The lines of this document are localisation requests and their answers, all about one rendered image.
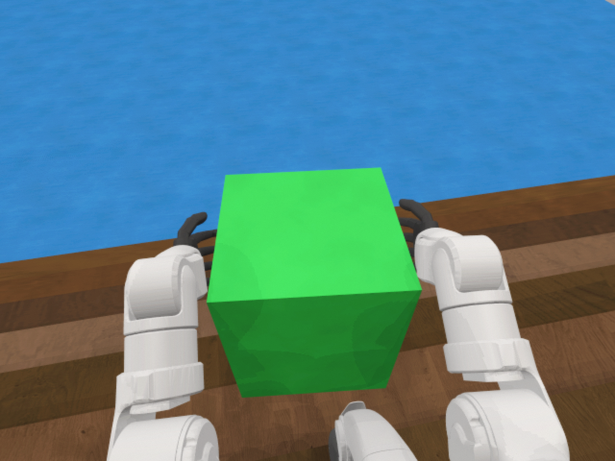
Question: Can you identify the robot left upper arm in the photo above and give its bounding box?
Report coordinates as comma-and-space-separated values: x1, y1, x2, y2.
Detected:
109, 415, 219, 461

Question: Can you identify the right robot hand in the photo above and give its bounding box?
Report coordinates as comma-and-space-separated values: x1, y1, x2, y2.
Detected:
398, 199, 439, 272

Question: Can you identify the robot right forearm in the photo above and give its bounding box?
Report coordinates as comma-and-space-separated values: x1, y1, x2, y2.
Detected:
414, 228, 570, 460

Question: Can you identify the carton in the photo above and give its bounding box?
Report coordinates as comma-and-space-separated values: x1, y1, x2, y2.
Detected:
207, 168, 422, 398

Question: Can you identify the right robot thigh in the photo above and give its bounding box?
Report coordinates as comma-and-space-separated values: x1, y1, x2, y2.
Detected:
335, 409, 417, 461

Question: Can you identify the robot left forearm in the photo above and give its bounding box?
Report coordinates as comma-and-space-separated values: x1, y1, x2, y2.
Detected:
107, 245, 208, 461

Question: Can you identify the robot right shin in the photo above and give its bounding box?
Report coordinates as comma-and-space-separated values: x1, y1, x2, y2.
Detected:
338, 401, 366, 461

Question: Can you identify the left robot hand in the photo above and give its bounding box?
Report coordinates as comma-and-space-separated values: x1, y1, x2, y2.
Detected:
173, 212, 217, 286

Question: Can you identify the robot right upper arm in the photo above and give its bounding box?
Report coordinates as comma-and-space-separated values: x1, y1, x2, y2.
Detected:
446, 389, 570, 461

